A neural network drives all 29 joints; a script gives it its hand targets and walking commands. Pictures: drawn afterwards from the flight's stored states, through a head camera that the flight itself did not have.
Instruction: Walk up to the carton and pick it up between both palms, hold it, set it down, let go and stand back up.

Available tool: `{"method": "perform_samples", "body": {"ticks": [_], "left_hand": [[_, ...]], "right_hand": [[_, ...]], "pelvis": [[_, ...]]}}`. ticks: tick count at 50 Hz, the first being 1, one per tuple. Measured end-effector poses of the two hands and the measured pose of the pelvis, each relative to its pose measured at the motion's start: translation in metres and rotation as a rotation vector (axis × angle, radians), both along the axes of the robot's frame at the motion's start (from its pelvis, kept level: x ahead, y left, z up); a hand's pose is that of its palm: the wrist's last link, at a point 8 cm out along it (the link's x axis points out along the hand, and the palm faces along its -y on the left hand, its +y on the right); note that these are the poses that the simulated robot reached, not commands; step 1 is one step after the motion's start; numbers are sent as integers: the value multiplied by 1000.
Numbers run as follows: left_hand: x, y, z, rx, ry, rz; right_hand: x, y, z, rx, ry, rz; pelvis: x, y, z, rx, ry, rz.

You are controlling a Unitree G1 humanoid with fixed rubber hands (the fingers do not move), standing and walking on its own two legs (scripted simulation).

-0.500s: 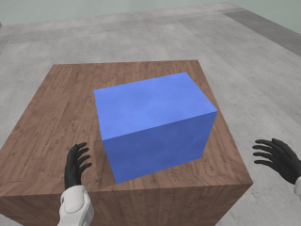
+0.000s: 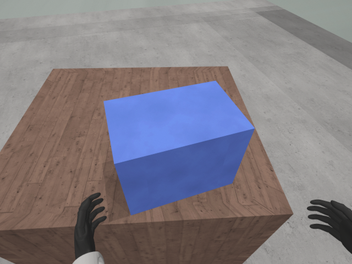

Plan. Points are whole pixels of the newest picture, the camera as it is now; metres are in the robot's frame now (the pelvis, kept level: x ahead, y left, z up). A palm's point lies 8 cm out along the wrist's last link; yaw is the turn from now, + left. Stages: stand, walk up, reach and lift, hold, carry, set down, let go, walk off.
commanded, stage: set down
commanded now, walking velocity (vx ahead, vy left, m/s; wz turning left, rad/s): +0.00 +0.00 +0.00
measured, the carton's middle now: (174, 146) +0.43 +0.05 +0.03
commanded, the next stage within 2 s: let go in 1.62 s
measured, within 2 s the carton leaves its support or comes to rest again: neither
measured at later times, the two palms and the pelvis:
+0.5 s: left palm (87, 251) +0.17 +0.21 -0.01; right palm (346, 253) +0.20 -0.31 -0.01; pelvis +0.00 +0.01 +0.00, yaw -1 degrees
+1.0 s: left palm (78, 261) +0.16 +0.23 -0.03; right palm out of the picture +0.17 -0.26 -0.04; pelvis +0.00 +0.02 +0.01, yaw -1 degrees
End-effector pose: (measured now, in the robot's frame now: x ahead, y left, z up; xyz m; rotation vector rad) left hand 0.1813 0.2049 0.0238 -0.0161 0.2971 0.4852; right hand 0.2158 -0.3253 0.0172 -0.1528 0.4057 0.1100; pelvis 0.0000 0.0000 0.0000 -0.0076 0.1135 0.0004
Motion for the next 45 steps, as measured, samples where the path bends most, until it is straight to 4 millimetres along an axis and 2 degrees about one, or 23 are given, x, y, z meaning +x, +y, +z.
{"method": "perform_samples", "body": {"ticks": [8,12,20,26,33,40,45], "left_hand": [[-12,-6,-13,-11,12,-8],[-15,-8,-21,-9,24,-19],[-8,3,-29,5,74,-38],[-8,7,-37,-6,135,-67],[-17,17,-47,-7,188,-82],[-22,22,-58,-7,239,-132],[-22,24,-58,7,248,-161]], "right_hand": [[-20,-11,-5,-32,33,-15],[-28,-10,-11,-30,50,-17],[-23,13,-24,20,66,-4],[-18,16,-24,6,76,-34],[-24,23,-27,-23,124,-49],[-36,40,-36,-20,161,-64],[-44,52,-46,-8,184,-72]], "pelvis": [[-2,1,-5,1,-3,1],[-4,2,-7,3,-8,-2],[-2,7,-5,7,-26,-13],[4,12,-1,2,-44,-20],[6,14,3,-4,-66,-17],[5,17,5,-5,-79,-11],[3,20,6,-5,-87,-14]]}}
